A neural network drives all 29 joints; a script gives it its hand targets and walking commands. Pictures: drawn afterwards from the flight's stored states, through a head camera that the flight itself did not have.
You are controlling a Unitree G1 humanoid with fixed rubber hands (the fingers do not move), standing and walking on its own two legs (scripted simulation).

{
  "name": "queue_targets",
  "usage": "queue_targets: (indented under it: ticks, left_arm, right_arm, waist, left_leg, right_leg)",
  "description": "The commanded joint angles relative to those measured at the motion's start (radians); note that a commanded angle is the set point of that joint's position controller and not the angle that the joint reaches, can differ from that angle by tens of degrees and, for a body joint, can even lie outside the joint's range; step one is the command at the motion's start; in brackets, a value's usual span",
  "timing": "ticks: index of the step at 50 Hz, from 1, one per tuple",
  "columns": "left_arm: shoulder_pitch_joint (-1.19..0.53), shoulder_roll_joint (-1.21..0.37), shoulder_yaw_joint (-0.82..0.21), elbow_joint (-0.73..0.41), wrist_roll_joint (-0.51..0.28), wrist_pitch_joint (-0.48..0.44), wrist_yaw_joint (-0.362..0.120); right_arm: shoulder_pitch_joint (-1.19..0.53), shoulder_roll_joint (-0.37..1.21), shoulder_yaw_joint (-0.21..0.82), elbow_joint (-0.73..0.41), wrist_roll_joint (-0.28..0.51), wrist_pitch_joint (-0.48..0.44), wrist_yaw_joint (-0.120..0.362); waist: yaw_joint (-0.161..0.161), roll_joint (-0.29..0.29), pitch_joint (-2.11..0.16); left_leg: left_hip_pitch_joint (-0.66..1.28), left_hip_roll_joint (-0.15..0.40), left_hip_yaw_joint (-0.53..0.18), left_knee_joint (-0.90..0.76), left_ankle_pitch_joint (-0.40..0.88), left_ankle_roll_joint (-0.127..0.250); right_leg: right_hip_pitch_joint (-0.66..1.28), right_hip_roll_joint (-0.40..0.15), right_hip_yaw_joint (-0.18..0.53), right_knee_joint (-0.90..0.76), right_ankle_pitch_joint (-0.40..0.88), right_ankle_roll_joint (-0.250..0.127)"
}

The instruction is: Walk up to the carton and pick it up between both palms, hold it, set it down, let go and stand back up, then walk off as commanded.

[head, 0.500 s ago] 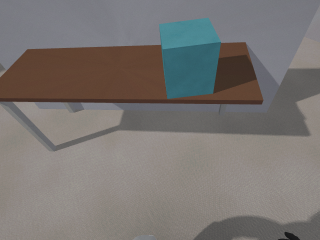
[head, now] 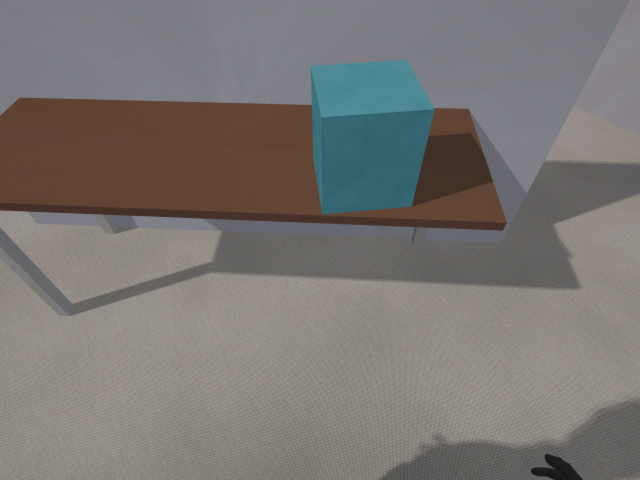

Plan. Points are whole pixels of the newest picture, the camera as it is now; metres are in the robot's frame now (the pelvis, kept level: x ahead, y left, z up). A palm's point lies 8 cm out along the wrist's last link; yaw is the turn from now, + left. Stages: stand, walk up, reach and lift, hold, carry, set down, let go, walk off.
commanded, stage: walk off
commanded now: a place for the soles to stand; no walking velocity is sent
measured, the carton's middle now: (363, 139) +0.79 -0.06 -0.04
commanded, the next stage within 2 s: stand in 0.86 s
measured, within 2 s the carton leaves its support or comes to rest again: neither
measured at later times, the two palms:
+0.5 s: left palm out of the picture +0.09 +0.26 -0.10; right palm out of the picture +0.07 -0.33 -0.12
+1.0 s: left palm out of the picture +0.11 +0.25 -0.10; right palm out of the picture +0.07 -0.32 -0.12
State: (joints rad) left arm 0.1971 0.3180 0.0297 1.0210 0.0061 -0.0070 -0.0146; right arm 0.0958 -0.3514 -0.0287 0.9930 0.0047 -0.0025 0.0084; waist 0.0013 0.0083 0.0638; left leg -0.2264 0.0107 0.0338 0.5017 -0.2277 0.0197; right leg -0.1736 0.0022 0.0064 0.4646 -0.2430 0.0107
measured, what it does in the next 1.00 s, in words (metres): stands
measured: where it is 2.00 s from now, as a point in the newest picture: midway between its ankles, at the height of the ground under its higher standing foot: outside the picture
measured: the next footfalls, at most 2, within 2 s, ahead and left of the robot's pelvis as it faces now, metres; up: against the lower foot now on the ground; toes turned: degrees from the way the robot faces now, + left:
none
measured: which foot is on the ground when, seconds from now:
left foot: down 0.00-1.00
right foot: down 0.00-1.00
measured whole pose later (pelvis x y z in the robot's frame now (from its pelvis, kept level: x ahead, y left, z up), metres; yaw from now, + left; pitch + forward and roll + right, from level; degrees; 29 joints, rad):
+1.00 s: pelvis +0.01 -0.03 +0.01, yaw -1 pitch -3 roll +0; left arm 0.08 0.32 0.01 1.08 0.01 -0.01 -0.01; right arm 0.11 -0.34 -0.02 1.10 -0.02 0.00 0.01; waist -0.02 0.02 0.06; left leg -0.14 0.04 0.03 0.34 -0.16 -0.03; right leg -0.12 0.03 0.01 0.36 -0.20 -0.03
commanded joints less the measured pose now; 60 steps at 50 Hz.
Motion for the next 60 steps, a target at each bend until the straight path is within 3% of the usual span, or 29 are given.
queue_targets:
  ticks: [1, 3, 6, 9, 11, 13, 17, 20, 21, 23, 28, 31, 34, 36, 37, 41, 43, 44, 45, 46, 47, 48, 50, 51, 52, 53, 56, 57, 60]
  left_arm:
    - [-0.039, 0.219, 0.048, -0.068, -0.010, -0.030, 0.018]
    - [-0.040, 0.217, 0.058, -0.056, -0.008, -0.025, 0.021]
    - [-0.052, 0.214, 0.051, -0.060, -0.012, -0.017, 0.017]
    - [-0.058, 0.203, 0.047, -0.047, -0.016, -0.013, 0.018]
    - [-0.062, 0.217, 0.049, -0.046, -0.009, -0.011, 0.016]
    - [-0.093, 0.221, 0.048, -0.035, 0.000, -0.014, 0.012]
    - [-0.110, 0.231, 0.053, -0.043, 0.002, -0.022, 0.015]
    - [-0.137, 0.224, 0.040, -0.042, 0.004, -0.020, 0.013]
    - [-0.166, 0.225, 0.044, -0.041, 0.010, -0.020, 0.010]
    - [-0.149, 0.238, 0.047, -0.027, 0.008, -0.015, 0.008]
    - [-0.146, 0.223, 0.043, -0.025, 0.004, -0.014, 0.014]
    - [-0.169, 0.216, 0.043, -0.010, 0.002, -0.012, 0.015]
    - [-0.156, 0.214, 0.050, -0.021, 0.006, -0.011, 0.015]
    - [-0.142, 0.215, 0.045, -0.016, -0.007, -0.004, 0.014]
    - [-0.155, 0.219, 0.051, -0.018, 0.001, -0.010, 0.018]
    - [-0.150, 0.220, 0.046, -0.025, -0.002, -0.007, 0.017]
    - [-0.164, 0.207, 0.045, -0.014, -0.003, -0.005, 0.016]
    - [-0.153, 0.204, 0.025, -0.017, -0.004, -0.014, 0.011]
    - [-0.135, 0.223, 0.027, -0.005, 0.007, -0.023, 0.010]
    - [-0.142, 0.262, 0.032, 0.002, 0.008, -0.030, 0.016]
    - [-0.144, 0.256, 0.032, 0.006, 0.001, -0.032, 0.020]
    - [-0.179, 0.255, 0.027, 0.005, 0.011, -0.030, 0.019]
    - [-0.156, 0.243, 0.024, 0.009, 0.008, -0.030, 0.018]
    - [-0.144, 0.227, 0.024, -0.001, 0.007, -0.032, 0.020]
    - [-0.152, 0.220, 0.019, 0.009, 0.003, -0.030, 0.019]
    - [-0.131, 0.233, 0.024, 0.008, -0.007, -0.032, 0.021]
    - [-0.151, 0.225, 0.014, 0.005, -0.007, -0.040, 0.017]
    - [-0.150, 0.234, 0.016, 0.010, -0.008, -0.040, 0.019]
    - [-0.140, 0.232, 0.011, 0.014, -0.005, -0.038, 0.022]
  right_arm:
    - [-0.064, -0.200, -0.035, -0.057, -0.001, -0.032, -0.014]
    - [-0.063, -0.198, -0.034, -0.040, 0.006, -0.033, -0.016]
    - [-0.046, -0.202, -0.037, -0.040, -0.007, -0.035, -0.018]
    - [-0.082, -0.208, -0.037, -0.038, -0.004, -0.034, -0.013]
    - [-0.063, -0.200, -0.044, -0.047, 0.001, -0.024, -0.015]
    - [-0.049, -0.196, -0.043, -0.024, 0.002, -0.023, -0.015]
    - [-0.034, -0.202, -0.042, -0.018, 0.001, -0.023, -0.009]
    - [-0.062, -0.177, -0.036, -0.002, 0.001, -0.019, -0.008]
    - [-0.048, -0.170, -0.043, 0.001, 0.006, -0.015, -0.007]
    - [-0.037, -0.194, -0.047, 0.018, -0.005, -0.012, -0.010]
    - [-0.038, -0.179, -0.042, 0.020, -0.005, -0.026, -0.010]
    - [-0.014, -0.178, -0.037, 0.050, -0.004, -0.019, -0.008]
    - [-0.018, -0.187, -0.040, 0.030, 0.001, -0.021, -0.009]
    - [-0.024, -0.196, -0.040, 0.026, 0.001, -0.026, -0.013]
    - [-0.028, -0.182, -0.037, 0.038, 0.006, -0.023, -0.013]
    - [-0.046, -0.179, -0.035, 0.025, 0.005, -0.024, -0.013]
    - [-0.022, -0.178, -0.035, 0.026, 0.002, -0.023, -0.014]
    - [-0.027, -0.183, -0.013, 0.058, -0.022, -0.026, -0.015]
    - [-0.047, -0.176, -0.020, 0.057, -0.031, -0.025, -0.015]
    - [-0.034, -0.170, -0.017, 0.055, -0.023, -0.016, -0.011]
    - [-0.056, -0.165, -0.015, 0.040, -0.027, -0.022, -0.004]
    - [-0.042, -0.180, -0.018, 0.042, -0.022, -0.027, -0.011]
    - [-0.016, -0.207, -0.022, 0.069, -0.028, -0.029, -0.018]
    - [-0.033, -0.223, -0.027, 0.066, -0.015, -0.036, -0.017]
    - [-0.029, -0.186, -0.021, 0.061, -0.016, -0.036, -0.018]
    - [-0.030, -0.202, -0.018, 0.069, -0.020, -0.035, -0.017]
    - [-0.030, -0.202, -0.012, 0.066, -0.017, -0.035, -0.010]
    - [-0.057, -0.199, -0.020, 0.056, -0.021, -0.034, -0.013]
    - [-0.040, -0.198, -0.017, 0.062, -0.010, -0.033, -0.012]
  waist:
    - [-0.005, 0.030, -0.123]
    - [0.004, 0.001, -0.092]
    - [-0.004, 0.045, -0.102]
    - [0.002, 0.069, -0.076]
    - [-0.010, 0.043, -0.050]
    - [-0.025, -0.021, -0.091]
    - [-0.035, -0.018, -0.094]
    - [-0.038, -0.016, -0.055]
    - [-0.049, -0.091, -0.049]
    - [-0.045, -0.058, -0.032]
    - [-0.035, -0.053, -0.069]
    - [-0.050, 0.001, -0.077]
    - [-0.037, -0.043, -0.060]
    - [-0.026, 0.023, -0.115]
    - [-0.026, -0.013, -0.081]
    - [-0.035, 0.031, -0.080]
    - [-0.030, -0.007, -0.087]
    - [0.006, 0.029, -0.089]
    - [0.007, 0.025, -0.080]
    - [-0.003, -0.027, -0.072]
    - [-0.012, 0.001, -0.089]
    - [-0.015, -0.066, -0.070]
    - [-0.011, -0.023, -0.025]
    - [0.004, -0.028, -0.077]
    - [-0.015, -0.060, -0.074]
    - [0.004, -0.004, -0.051]
    - [-0.009, 0.000, -0.105]
    - [0.000, -0.046, -0.077]
    - [-0.003, -0.055, -0.113]
  left_leg:
    - [0.078, 0.142, -0.141, -0.128, 0.245, 0.030]
    - [0.067, 0.133, -0.142, -0.136, 0.250, 0.029]
    - [0.085, 0.147, -0.134, -0.164, 0.269, 0.027]
    - [0.048, 0.174, -0.146, -0.192, 0.180, 0.041]
    - [0.042, 0.159, -0.135, -0.213, 0.006, 0.029]
    - [0.102, 0.122, -0.114, -0.169, 0.093, 0.001]
    - [0.080, 0.114, -0.107, -0.168, 0.110, -0.003]
    - [0.116, 0.096, -0.089, -0.172, 0.029, 0.004]
    - [0.125, 0.092, -0.084, -0.153, 0.036, -0.003]
    - [0.123, 0.085, -0.068, -0.160, -0.005, -0.006]
    - [0.140, 0.114, -0.090, -0.156, 0.069, 0.008]
    - [0.129, 0.106, -0.075, -0.186, 0.069, 0.001]
    - [0.118, 0.112, -0.090, -0.186, 0.127, 0.003]
    - [0.135, 0.120, -0.094, -0.165, 0.147, 0.009]
    - [0.114, 0.121, -0.085, -0.168, 0.162, -0.001]
    - [0.145, 0.126, -0.083, -0.187, 0.207, 0.003]
    - [0.115, 0.130, -0.100, -0.198, 0.150, 0.013]
    - [0.105, 0.137, -0.113, -0.218, 0.059, 0.005]
    - [0.083, 0.121, -0.100, -0.209, 0.045, 0.001]
    - [0.104, 0.114, -0.098, -0.218, 0.026, -0.002]
    - [0.132, 0.111, -0.095, -0.216, 0.062, -0.010]
    - [0.120, 0.118, -0.087, -0.214, 0.082, -0.012]
    - [0.126, 0.125, -0.095, -0.233, 0.080, -0.004]
    - [0.144, 0.133, -0.102, -0.225, 0.096, 0.004]
    - [0.158, 0.137, -0.106, -0.228, 0.111, 0.009]
    - [0.136, 0.131, -0.088, -0.231, 0.128, -0.001]
    - [0.174, 0.137, -0.084, -0.219, 0.166, -0.001]
    - [0.171, 0.137, -0.093, -0.232, 0.158, -0.006]
    - [0.172, 0.138, -0.105, -0.235, 0.201, -0.001]
  right_leg:
    - [0.038, -0.096, 0.095, -0.056, 0.237, -0.056]
    - [0.044, -0.098, 0.099, -0.073, 0.227, -0.055]
    - [0.039, -0.092, 0.085, -0.041, 0.222, -0.050]
    - [0.032, -0.072, 0.075, -0.039, 0.117, -0.045]
    - [-0.003, -0.085, 0.093, -0.095, 0.022, -0.055]
    - [0.002, -0.120, 0.133, -0.152, 0.072, -0.063]
    - [0.042, -0.127, 0.133, -0.141, 0.172, -0.061]
    - [-0.058, -0.142, 0.147, -0.199, 0.027, -0.067]
    - [-0.063, -0.142, 0.140, -0.213, -0.029, -0.075]
    - [-0.080, -0.149, 0.144, -0.236, -0.096, -0.065]
    - [-0.038, -0.137, 0.139, -0.198, 0.053, -0.068]
    - [-0.020, -0.136, 0.141, -0.173, 0.003, -0.066]
    - [0.000, -0.114, 0.112, -0.168, 0.057, -0.068]
    - [0.028, -0.116, 0.136, -0.147, 0.104, -0.062]
    - [0.026, -0.120, 0.113, -0.158, 0.105, -0.062]
    - [0.005, -0.118, 0.106, -0.130, 0.144, -0.065]
    - [0.029, -0.107, 0.104, -0.128, 0.095, -0.057]
    - [0.025, -0.121, 0.136, -0.189, 0.066, -0.053]
    - [0.056, -0.123, 0.133, -0.207, 0.092, -0.048]
    - [0.022, -0.133, 0.163, -0.227, 0.095, -0.046]
    - [0.022, -0.137, 0.162, -0.226, 0.098, -0.045]
    - [0.035, -0.127, 0.152, -0.240, 0.117, -0.042]
    - [0.031, -0.130, 0.151, -0.227, 0.120, -0.036]
    - [0.041, -0.129, 0.156, -0.230, 0.156, -0.039]
    - [0.044, -0.129, 0.146, -0.222, 0.200, -0.044]
    - [0.045, -0.130, 0.152, -0.233, 0.197, -0.046]
    - [0.044, -0.132, 0.145, -0.225, 0.221, -0.038]
    - [0.048, -0.121, 0.134, -0.226, 0.208, -0.031]
    - [0.080, -0.127, 0.129, -0.215, 0.270, -0.035]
